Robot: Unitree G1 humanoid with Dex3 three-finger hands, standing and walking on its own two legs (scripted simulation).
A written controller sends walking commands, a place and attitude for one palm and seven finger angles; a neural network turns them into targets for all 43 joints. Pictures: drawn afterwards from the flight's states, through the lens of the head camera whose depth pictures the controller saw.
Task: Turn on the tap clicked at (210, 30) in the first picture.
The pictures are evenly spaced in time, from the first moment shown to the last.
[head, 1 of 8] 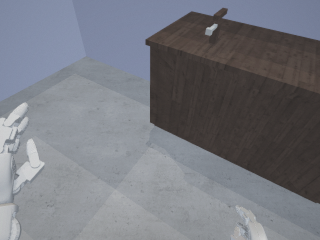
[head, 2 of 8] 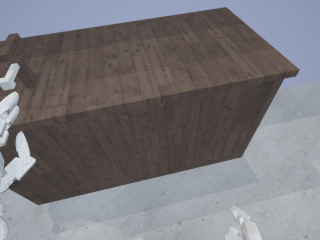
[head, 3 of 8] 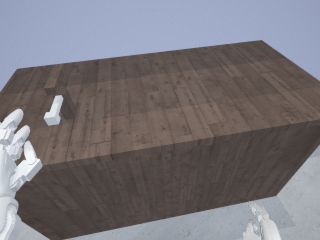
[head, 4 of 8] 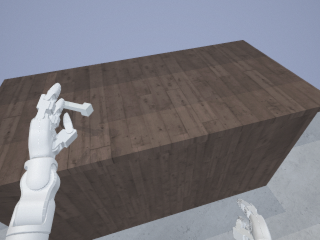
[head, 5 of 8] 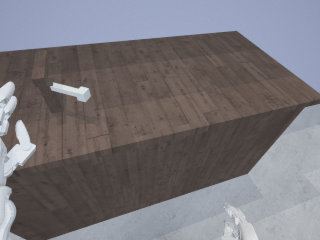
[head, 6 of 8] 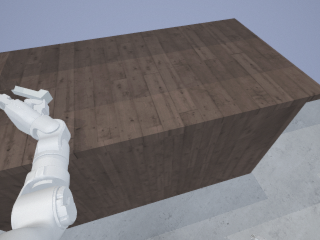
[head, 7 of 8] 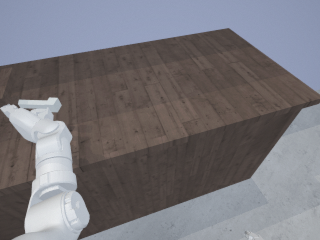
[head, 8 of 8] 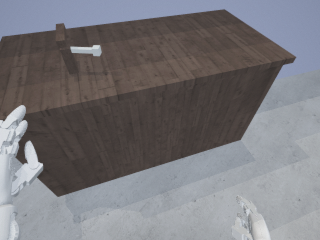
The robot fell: no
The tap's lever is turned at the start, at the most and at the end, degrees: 0 68 68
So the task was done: yes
